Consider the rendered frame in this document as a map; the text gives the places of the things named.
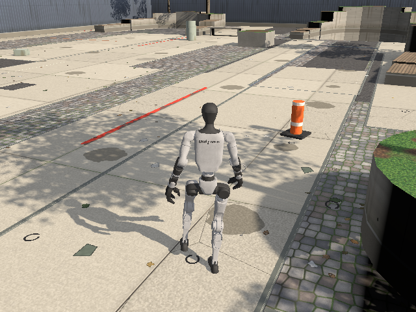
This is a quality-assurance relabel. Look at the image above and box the right robot forearm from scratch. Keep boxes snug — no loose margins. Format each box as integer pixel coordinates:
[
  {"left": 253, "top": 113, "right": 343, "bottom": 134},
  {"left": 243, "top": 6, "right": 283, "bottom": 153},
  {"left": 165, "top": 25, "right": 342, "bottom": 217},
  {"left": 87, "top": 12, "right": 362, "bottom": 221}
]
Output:
[{"left": 232, "top": 157, "right": 242, "bottom": 179}]

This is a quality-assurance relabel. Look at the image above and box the robot left hand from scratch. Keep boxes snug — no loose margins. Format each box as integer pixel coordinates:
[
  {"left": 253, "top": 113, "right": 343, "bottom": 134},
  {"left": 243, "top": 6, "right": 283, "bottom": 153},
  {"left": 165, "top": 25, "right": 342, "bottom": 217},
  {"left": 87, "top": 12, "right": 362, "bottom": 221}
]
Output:
[{"left": 165, "top": 186, "right": 180, "bottom": 204}]

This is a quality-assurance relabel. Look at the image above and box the robot right hand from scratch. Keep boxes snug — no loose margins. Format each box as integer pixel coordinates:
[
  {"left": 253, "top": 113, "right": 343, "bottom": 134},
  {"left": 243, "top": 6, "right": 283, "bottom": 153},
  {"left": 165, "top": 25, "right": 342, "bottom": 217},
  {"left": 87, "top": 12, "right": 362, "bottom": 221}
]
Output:
[{"left": 227, "top": 177, "right": 243, "bottom": 190}]

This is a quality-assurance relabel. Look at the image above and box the left robot forearm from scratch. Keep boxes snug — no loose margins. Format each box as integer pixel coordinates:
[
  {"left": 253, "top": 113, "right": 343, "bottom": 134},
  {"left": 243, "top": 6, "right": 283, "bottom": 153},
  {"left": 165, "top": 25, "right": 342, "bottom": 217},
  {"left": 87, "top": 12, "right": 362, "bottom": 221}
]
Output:
[{"left": 168, "top": 157, "right": 183, "bottom": 188}]

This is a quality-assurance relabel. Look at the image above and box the left robot foot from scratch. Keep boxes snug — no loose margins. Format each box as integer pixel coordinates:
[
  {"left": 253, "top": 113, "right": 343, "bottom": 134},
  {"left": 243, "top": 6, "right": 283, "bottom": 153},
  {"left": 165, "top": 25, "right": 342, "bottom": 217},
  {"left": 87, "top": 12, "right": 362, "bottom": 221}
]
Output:
[{"left": 180, "top": 238, "right": 189, "bottom": 252}]

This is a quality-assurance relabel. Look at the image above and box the robot left upper arm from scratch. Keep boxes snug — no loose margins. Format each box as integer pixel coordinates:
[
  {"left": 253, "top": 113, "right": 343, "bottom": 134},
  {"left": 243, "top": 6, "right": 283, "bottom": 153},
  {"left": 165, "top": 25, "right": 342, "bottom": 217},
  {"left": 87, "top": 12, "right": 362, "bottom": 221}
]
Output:
[{"left": 177, "top": 131, "right": 196, "bottom": 167}]

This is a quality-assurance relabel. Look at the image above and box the robot right upper arm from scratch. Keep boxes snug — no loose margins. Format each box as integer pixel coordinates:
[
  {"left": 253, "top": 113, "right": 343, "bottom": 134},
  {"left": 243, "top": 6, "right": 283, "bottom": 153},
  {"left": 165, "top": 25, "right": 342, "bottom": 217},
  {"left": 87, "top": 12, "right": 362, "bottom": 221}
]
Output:
[{"left": 222, "top": 131, "right": 239, "bottom": 166}]

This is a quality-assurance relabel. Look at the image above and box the robot head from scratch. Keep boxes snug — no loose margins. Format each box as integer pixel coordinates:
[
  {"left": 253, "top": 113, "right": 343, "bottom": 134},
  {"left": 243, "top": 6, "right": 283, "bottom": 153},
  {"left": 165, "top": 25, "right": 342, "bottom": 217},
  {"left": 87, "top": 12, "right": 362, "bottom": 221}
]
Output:
[{"left": 198, "top": 103, "right": 220, "bottom": 134}]

